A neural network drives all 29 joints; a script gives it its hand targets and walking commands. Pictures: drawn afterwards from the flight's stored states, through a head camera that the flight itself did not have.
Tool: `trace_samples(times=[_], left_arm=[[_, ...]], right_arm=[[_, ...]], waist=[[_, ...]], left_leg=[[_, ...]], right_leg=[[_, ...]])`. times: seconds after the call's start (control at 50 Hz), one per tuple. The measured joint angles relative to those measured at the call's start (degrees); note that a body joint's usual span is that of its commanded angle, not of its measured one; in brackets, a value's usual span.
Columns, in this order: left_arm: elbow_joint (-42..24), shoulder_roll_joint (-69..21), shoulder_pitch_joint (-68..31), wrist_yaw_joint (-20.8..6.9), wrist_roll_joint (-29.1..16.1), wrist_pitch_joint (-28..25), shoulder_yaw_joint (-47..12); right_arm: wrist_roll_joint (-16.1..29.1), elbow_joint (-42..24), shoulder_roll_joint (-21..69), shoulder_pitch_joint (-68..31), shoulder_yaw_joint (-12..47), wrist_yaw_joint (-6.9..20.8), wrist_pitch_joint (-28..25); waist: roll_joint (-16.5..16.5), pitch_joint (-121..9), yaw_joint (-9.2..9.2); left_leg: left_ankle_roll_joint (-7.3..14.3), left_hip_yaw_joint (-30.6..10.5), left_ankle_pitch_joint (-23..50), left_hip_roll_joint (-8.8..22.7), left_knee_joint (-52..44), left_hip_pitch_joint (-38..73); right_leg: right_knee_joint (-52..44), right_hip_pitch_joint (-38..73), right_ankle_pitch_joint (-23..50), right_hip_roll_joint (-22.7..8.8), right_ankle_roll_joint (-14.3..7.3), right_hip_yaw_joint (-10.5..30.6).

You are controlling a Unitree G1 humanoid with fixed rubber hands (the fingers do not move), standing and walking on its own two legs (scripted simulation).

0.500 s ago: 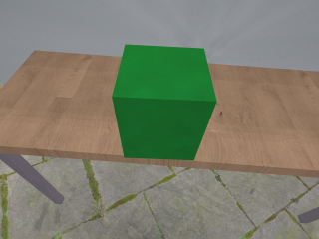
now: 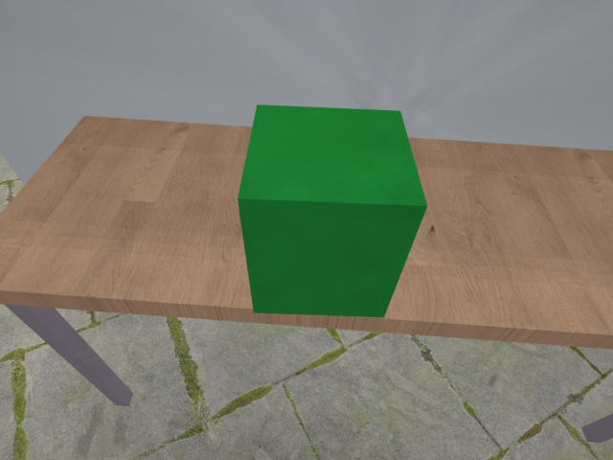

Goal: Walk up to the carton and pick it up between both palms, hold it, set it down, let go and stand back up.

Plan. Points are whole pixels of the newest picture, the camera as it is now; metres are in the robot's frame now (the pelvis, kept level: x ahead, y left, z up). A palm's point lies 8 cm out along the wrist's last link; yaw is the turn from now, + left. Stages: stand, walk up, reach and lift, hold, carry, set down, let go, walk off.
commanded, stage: walk up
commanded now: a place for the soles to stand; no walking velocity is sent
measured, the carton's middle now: (323, 216) +0.45 -0.01 +0.07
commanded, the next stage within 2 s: stand in 0.36 s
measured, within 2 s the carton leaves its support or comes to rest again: neither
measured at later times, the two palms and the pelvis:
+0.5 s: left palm out of the picture +0.02 +0.25 -0.12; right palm out of the picture +0.07 -0.26 -0.12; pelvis +0.01 -0.01 +0.00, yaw +2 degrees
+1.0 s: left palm out of the picture +0.03 +0.25 -0.12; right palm out of the picture +0.08 -0.26 -0.12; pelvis +0.01 -0.01 +0.00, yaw +4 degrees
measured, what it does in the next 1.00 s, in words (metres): stands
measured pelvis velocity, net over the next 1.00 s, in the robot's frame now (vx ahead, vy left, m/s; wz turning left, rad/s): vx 0.01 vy -0.01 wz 0.08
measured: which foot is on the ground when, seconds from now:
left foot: down 0.00-1.00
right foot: down 0.00-1.00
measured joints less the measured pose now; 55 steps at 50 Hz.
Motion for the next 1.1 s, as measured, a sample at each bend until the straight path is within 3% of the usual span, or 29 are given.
trace_samples(times=[0.44,1.0,1.02,1.1], left_arm=[[3.37,-0.08,2.80,-0.01,0.12,0.02,-0.59],[2.95,0.50,0.46,0.12,-0.12,0.86,-0.50],[2.23,0.63,0.35,0.11,-0.33,2.13,-0.45],[-5.73,3.89,-7.29,1.40,-2.19,17.62,0.41]], right_arm=[[-0.16,-2.38,0.53,1.76,0.10,-0.16,-0.74],[-0.31,-2.27,0.07,1.47,0.10,-0.89,-0.32],[-0.88,-1.81,0.23,1.03,-0.43,-0.67,-0.57],[-5.59,1.52,2.51,-10.49,-6.02,1.92,-1.11]], waist=[[-0.09,-0.48,0.49],[0.02,-0.17,0.42],[-0.06,-0.32,0.64],[-1.97,2.54,1.76]], left_leg=[[-0.30,-1.58,0.68,-0.68,-1.33,0.24],[-0.79,-4.32,-0.47,-1.09,1.05,-0.69],[-0.84,-4.04,-0.61,-0.96,1.38,-1.30],[-1.54,-0.45,-3.31,0.64,9.26,-7.87]], right_leg=[[-0.70,0.66,-0.34,-0.54,-0.14,-1.61],[0.65,1.36,-2.03,-0.80,-0.57,-4.32],[1.30,0.52,-2.46,-0.70,-0.68,-3.96],[11.36,-8.26,-4.97,-0.01,-1.74,-0.01]])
